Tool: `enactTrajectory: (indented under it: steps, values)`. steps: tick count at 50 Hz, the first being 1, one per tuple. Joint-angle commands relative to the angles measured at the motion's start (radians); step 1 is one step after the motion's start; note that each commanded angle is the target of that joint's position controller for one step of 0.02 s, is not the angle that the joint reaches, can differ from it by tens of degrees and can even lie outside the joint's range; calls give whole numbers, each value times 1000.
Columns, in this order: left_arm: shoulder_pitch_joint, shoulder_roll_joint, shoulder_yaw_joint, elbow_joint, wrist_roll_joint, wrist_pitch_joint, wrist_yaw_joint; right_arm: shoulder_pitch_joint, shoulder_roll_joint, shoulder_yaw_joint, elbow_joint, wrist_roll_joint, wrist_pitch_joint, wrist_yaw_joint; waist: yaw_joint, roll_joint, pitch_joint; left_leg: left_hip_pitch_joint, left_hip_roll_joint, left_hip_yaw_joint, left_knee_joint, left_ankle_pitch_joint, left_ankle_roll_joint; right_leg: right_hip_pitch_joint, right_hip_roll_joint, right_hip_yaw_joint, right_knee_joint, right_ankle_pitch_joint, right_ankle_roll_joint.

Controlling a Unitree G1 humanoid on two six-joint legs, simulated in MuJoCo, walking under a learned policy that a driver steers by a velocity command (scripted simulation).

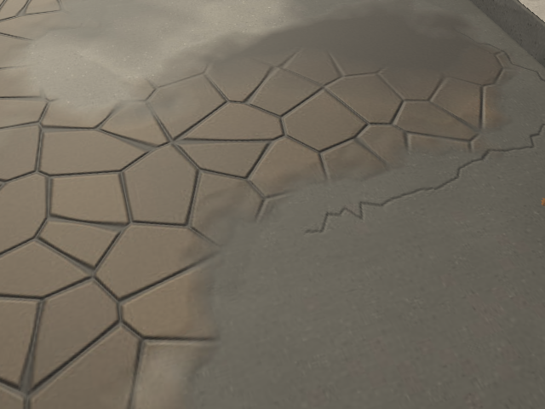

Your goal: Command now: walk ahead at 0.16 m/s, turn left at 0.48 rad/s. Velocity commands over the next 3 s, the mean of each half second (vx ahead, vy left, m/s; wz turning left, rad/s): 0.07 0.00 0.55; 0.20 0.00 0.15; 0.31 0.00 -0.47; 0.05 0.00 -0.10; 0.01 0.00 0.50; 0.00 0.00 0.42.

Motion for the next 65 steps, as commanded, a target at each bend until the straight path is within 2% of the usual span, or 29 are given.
enactTrajectory:
  steps: [1, 3, 7, 13, 16, 17, 18, 19, 20, 21, 22, 25, 31, 33, 36, 37, 38, 39, 40, 41, 43, 45, 51, 57, 60, 62, 63, 64, 65]
  values:
    - [-121, 104, 20, -123, 22, -62, -7, 28, -180, -42, -89, 5, -33, -17, -19, 82, -47, 402, 328, -544, -317, 504, 220, -455, -22, 88, 155, 46, -1]
    - [-118, 94, 20, -114, 30, -50, -11, -20, -154, -32, -113, 12, -3, -39, 0, 75, -75, 323, 254, -389, -313, 696, 174, -324, -32, 61, 40, 139, 29]
    - [-131, 42, -1, -99, 15, -28, -17, 4, -181, -46, -116, 17, 42, -72, -5, 108, -91, 263, 188, -300, -299, 742, 140, -208, 27, 29, -187, 281, 77]
    - [-190, 75, 8, -106, 7, -30, -32, -30, -173, -54, -144, 20, 80, -78, -16, 175, -77, 185, 171, -388, -247, 598, 103, -67, 66, 53, -399, 347, 76]
    - [-130, 102, 25, -92, 13, -50, -36, -102, -159, -50, -177, 25, 76, -77, 36, 189, -78, 177, 131, -447, -170, 488, 56, 80, 54, 51, -627, 493, 31]
    - [-97, 141, 37, -92, 26, -55, -29, -94, -125, -40, -191, 15, 70, -76, 40, 146, -121, 119, 88, -422, -84, 389, 17, 221, -45, 112, -655, 619, -12]
    - [-63, 197, 45, -105, 41, -48, -18, -42, -63, -22, -199, -12, 65, -74, 15, -62, -199, -13, -23, -295, 151, -17, -36, 401, -261, 323, -637, 923, -107]
    - [-35, 200, 45, -78, 57, -35, -23, 55, -87, -28, -210, 1, 67, -71, -45, -275, -221, -200, -100, -206, 353, -418, -88, 455, -441, 605, -660, 955, -282]
    - [-64, 144, 33, -95, 34, -33, -24, 91, -171, -52, -174, 2, 68, -69, -37, -178, -172, -249, -22, -202, 502, -355, -129, 403, -432, 583, -680, 813, -307]
    - [-94, 96, 20, -104, 30, -30, -21, 33, -208, -66, -161, 13, 77, -68, -19, -106, -122, -265, 8, -177, 563, -264, -148, 348, -358, 429, -667, 726, -263]
    - [-126, 87, 15, -109, 32, -23, -19, 12, -199, -69, -153, 18, 89, -71, -25, -62, -100, -255, 24, -156, 570, -203, -160, 293, -296, 329, -679, 641, -229]
    - [-142, 101, 16, -96, 35, -7, -5, -29, -128, -50, -178, 20, 104, -62, -13, -102, -65, -207, 44, -81, 515, -89, -176, 191, -225, 168, -727, 599, -224]
    - [-114, 152, 30, -65, 23, 9, -11, -99, -76, -16, -214, 1, 89, -45, 28, -124, -123, -65, 72, -30, 189, -79, -150, 226, -268, 106, -715, 668, -262]
    - [-88, 168, 32, -51, 7, 12, -21, -84, -85, -14, -203, 6, 87, -36, 34, -127, -129, 5, 61, -1, 76, -51, -123, 197, -268, 114, -746, 396, -252]
    - [-81, 158, 20, -25, -18, 9, -36, 13, -78, -13, -148, 3, 77, -23, -22, -102, -83, 246, 17, 56, -182, 63, -46, 26, -233, 97, -737, 45, -189]
    - [-75, 110, 2, -13, -10, 1, -43, 64, -82, -14, -129, 3, 71, -26, -47, -64, -80, 362, 32, 19, -233, 27, -21, -61, -191, 54, -665, -12, -132]
    - [-98, 20, -27, -29, 15, -11, -58, 147, -136, -23, -117, -2, 65, -37, -68, 127, -93, 473, 233, -268, -349, -102, 37, -209, -97, -58, -366, -16, -42]
    - [-168, 57, -15, -85, 1, -26, -55, 151, -272, -56, -126, -17, 50, -31, -91, 308, 4, 389, 432, -620, -502, -344, 197, -454, 3, -84, -170, -63, -8]
    - [-199, 145, 13, -83, -18, -36, -48, 110, -212, -41, -138, -28, 21, -32, -92, 209, 75, 331, 427, -619, -541, -379, 222, -477, -60, 17, -40, 11, -18]
    - [-147, 151, 20, -62, -27, -38, -52, 67, -162, -26, -133, -23, -2, -36, -51, 221, 99, 336, 388, -532, -539, -341, 187, -501, -74, 45, -15, 115, -30]
    - [-95, 138, 24, -16, -12, -39, -55, 32, -121, -16, -128, -7, -24, -41, -30, 187, 89, 371, 327, -369, -545, -151, 118, -502, -91, 66, -12, 261, -27]
    - [-76, 102, 18, 7, -15, -42, -61, 51, -100, -11, -119, -19, -38, -47, -28, 147, 66, 368, 292, -235, -551, 55, 92, -469, -76, 74, 13, 381, -14]
    - [-127, 56, 1, -19, -9, -36, -73, 71, -105, -21, -87, -19, -47, -46, -50, 126, 83, 334, 268, 0, -572, 275, 80, -411, -59, 52, -184, 574, 34]
    - [-265, 24, -28, -98, -13, -50, -117, 140, -140, -34, -27, 2, -31, -49, -93, 99, 144, 422, 318, 98, -533, 456, 73, -371, -51, -59, -399, 528, -33]
    - [-192, 77, -4, -109, -8, -49, -125, 115, -181, -42, -27, 4, -12, -61, -16, 164, 41, 477, 316, 151, -310, 1072, 35, -190, 40, -144, -420, 398, -99]
    - [98, 179, 48, -49, -5, -45, -103, 90, -192, -39, -47, 7, -5, -75, 144, 140, -136, 305, 252, 184, 103, 1155, -35, 255, 95, -114, -510, 544, -162]
    - [195, 253, 60, -28, -1, -31, -76, 124, -111, -13, -81, -28, -22, -71, 131, -62, -257, -6, 165, 157, 436, 391, -89, 607, -115, 175, -467, 810, -229]
    - [152, 311, 61, -72, 15, -39, -75, 232, -41, 23, -115, -27, -49, -50, 47, -238, -490, -306, -33, -17, 802, -328, -137, 882, -411, 759, -554, 845, -482]
    - [152, 229, 47, -85, 14, -31, -72, 105, -165, -9, -107, 0, -67, -39, 137, -47, -499, -329, 35, -161, 836, -257, -123, 811, -359, 641, -606, 867, -427]
Next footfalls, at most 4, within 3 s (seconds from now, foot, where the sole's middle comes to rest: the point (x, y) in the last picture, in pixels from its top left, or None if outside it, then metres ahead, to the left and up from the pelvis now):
0.34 right None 0.22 -0.10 -0.76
0.74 left None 0.09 0.11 -0.76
1.24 right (268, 405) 0.50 0.00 -0.76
1.70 left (178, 365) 0.59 0.22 -0.76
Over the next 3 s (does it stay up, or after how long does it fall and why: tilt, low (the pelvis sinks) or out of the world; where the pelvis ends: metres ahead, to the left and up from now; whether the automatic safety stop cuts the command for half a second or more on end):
stays up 0.51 0.13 0.02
